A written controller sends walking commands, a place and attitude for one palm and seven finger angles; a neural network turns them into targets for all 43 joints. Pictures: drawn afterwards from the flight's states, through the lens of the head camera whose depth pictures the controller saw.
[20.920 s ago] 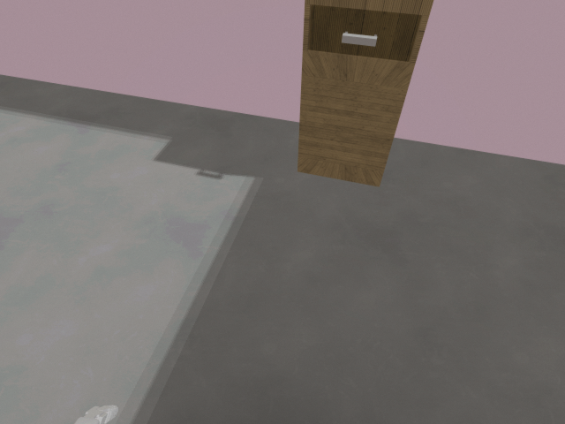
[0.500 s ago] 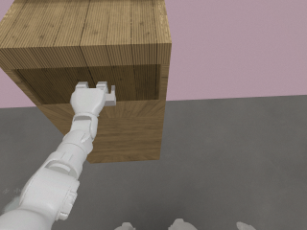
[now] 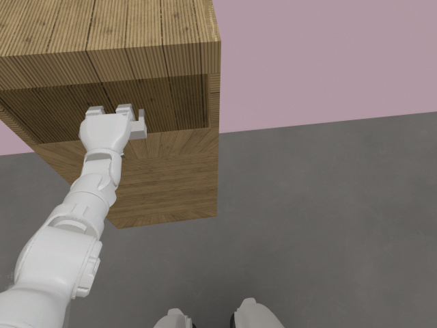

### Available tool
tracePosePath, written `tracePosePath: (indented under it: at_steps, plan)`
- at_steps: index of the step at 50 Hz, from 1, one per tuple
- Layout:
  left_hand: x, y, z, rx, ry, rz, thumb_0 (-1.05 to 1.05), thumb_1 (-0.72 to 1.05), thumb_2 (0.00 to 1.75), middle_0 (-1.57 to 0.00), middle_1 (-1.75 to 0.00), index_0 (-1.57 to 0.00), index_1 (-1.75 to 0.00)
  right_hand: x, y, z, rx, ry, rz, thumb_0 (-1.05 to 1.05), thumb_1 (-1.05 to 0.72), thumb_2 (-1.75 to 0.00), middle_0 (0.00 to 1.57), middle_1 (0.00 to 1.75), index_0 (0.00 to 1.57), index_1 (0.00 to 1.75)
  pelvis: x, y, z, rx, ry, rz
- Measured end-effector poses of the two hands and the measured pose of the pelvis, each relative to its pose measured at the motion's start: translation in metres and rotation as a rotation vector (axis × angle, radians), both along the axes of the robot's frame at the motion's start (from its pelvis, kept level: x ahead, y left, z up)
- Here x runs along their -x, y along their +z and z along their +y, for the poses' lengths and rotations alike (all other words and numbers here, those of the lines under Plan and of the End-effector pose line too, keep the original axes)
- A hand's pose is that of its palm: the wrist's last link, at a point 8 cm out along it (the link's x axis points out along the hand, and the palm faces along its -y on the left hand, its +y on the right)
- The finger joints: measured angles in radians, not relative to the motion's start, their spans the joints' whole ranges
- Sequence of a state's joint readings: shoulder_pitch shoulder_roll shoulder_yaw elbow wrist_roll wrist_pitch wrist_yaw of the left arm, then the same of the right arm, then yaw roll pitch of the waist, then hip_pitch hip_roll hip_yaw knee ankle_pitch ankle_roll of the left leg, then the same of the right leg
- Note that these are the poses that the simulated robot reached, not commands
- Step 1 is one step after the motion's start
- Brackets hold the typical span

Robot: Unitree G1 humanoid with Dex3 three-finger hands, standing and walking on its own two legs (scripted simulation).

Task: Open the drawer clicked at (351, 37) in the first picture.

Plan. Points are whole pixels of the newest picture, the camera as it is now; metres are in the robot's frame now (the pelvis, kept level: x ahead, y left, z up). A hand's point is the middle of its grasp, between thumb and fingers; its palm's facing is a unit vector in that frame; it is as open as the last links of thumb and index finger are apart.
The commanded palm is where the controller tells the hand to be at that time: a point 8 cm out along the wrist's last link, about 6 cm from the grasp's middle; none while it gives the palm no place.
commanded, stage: pull the drawer open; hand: left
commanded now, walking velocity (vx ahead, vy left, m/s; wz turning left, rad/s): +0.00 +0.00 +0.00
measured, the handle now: (114, 124) +0.52 +0.17 +0.02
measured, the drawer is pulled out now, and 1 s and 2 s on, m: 0.00 0.00 0.00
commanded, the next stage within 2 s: none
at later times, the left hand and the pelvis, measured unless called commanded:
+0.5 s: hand (116, 146) +0.48 +0.17 +0.00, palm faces +0.00 -0.04 -1.00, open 5.8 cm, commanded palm +0.47 +0.19 +0.05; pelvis +0.04 +0.01 +0.01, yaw -1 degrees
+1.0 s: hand (116, 147) +0.48 +0.17 +0.00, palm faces -0.04 -0.02 -1.00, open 5.8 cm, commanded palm +0.44 +0.18 +0.05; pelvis +0.02 +0.00 +0.01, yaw -1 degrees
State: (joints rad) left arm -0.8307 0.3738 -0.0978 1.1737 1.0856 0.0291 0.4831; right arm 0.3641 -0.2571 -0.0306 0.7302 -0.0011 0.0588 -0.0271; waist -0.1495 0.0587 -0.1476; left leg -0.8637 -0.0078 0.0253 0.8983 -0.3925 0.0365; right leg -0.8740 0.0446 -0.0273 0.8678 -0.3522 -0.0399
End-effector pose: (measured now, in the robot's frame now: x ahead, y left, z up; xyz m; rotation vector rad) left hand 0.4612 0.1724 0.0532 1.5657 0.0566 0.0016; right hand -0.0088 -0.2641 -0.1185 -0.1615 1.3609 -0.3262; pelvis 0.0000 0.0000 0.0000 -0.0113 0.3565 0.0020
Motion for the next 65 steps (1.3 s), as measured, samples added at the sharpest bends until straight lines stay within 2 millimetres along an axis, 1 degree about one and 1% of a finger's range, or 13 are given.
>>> tracePosePath:
  at_steps: [4,9,15,23,27,30,34,37,48,53,56,59,65]
  plan:
    - [0.000,0.000,0.000,0.004,-0.001,0.001,0.00,0.69,0.80,-0.38,-1.33,-0.41,-1.35,-0.006,0.001,0.003,-0.005,-0.001,-0.019,0.00,-0.90,-0.90,0.20,0.30,0.20,0.30,-0.001,0.001,0.002,0.000,-0.008,-0.001]
    - [0.000,0.001,0.001,0.026,-0.007,0.000,0.01,0.68,0.77,-0.39,-1.34,-0.41,-1.35,-0.022,0.003,0.006,-0.012,0.000,-0.047,0.00,-0.90,-0.90,0.20,0.30,0.20,0.30,-0.007,0.004,0.005,-0.001,-0.021,-0.005]
    - [0.002,0.001,0.002,0.049,-0.015,-0.011,0.02,0.68,0.76,-0.39,-1.34,-0.41,-1.35,-0.052,0.005,0.011,-0.024,0.010,-0.083,0.00,-0.90,-0.90,0.20,0.30,0.20,0.30,-0.021,0.008,0.009,-0.001,-0.032,-0.011]
    - [0.004,0.000,0.002,0.051,-0.027,-0.031,0.02,0.67,0.77,-0.40,-1.35,-0.42,-1.35,-0.101,0.010,0.015,-0.034,0.044,-0.135,0.00,-0.90,-0.90,0.20,0.30,0.20,0.30,-0.042,0.012,0.011,0.002,-0.030,-0.018]
    - [0.000,-0.001,0.002,0.017,-0.029,-0.041,0.00,0.66,0.80,-0.42,-1.35,-0.42,-1.35,-0.119,0.008,0.014,-0.020,0.091,-0.142,0.00,-0.90,-0.90,0.20,0.30,0.20,0.30,-0.043,0.010,0.010,0.005,-0.002,-0.015]
    - [0.000,-0.001,0.002,0.008,-0.028,-0.045,0.00,0.67,0.82,-0.42,-1.35,-0.42,-1.35,-0.125,0.006,0.014,-0.012,0.112,-0.145,0.00,-0.90,-0.90,0.20,0.30,0.20,0.30,-0.040,0.008,0.009,0.005,0.010,-0.015]
    - [0.000,-0.001,0.001,-0.002,-0.021,-0.031,0.00,0.68,0.82,-0.41,-1.34,-0.42,-1.35,-0.123,0.007,0.012,-0.007,0.107,-0.157,0.00,-0.90,-0.90,0.20,0.30,0.20,0.30,-0.034,0.008,0.007,0.004,0.013,-0.019]
    - [0.000,0.000,0.000,-0.004,-0.014,-0.016,0.00,0.68,0.80,-0.39,-1.34,-0.42,-1.35,-0.112,0.007,0.011,-0.004,0.094,-0.156,0.00,-0.90,-0.90,0.20,0.30,0.20,0.30,-0.028,0.008,0.006,0.004,0.012,-0.023]
    - [0.001,0.001,0.000,0.015,-0.011,0.003,0.01,0.69,0.76,-0.37,-1.33,-0.40,-1.35,-0.037,0.004,0.004,-0.011,0.007,-0.040,0.00,-0.90,-0.90,0.20,0.30,0.20,0.30,-0.017,0.007,0.003,-0.001,-0.014,-0.020]
    - [0.003,0.001,0.001,0.027,-0.014,-0.001,0.02,0.69,0.75,-0.38,-1.33,-0.41,-1.35,-0.018,0.004,0.004,-0.022,-0.027,0.007,0.00,-0.90,-0.90,0.20,0.30,0.20,0.30,-0.020,0.008,0.003,-0.003,-0.029,-0.018]
    - [0.005,0.001,0.001,0.029,-0.015,-0.005,0.02,0.69,0.76,-0.38,-1.34,-0.41,-1.35,-0.018,0.004,0.005,-0.031,-0.034,0.013,0.00,-0.90,-0.90,0.20,0.30,0.20,0.30,-0.024,0.010,0.003,-0.004,-0.033,-0.019]
    - [0.008,0.000,0.001,0.027,-0.016,-0.008,0.02,0.69,0.76,-0.39,-1.34,-0.41,-1.35,-0.027,0.004,0.006,-0.040,-0.028,0.001,0.00,-0.90,-0.90,0.20,0.30,0.20,0.30,-0.028,0.011,0.004,-0.004,-0.032,-0.022]
    - [0.013,0.000,0.001,0.030,-0.017,-0.011,0.02,0.68,0.77,-0.39,-1.34,-0.42,-1.35,-0.068,0.005,0.007,-0.051,0.004,-0.072,0.00,-0.90,-0.90,0.20,0.30,0.20,0.30,-0.037,0.014,0.004,-0.005,-0.032,-0.029]
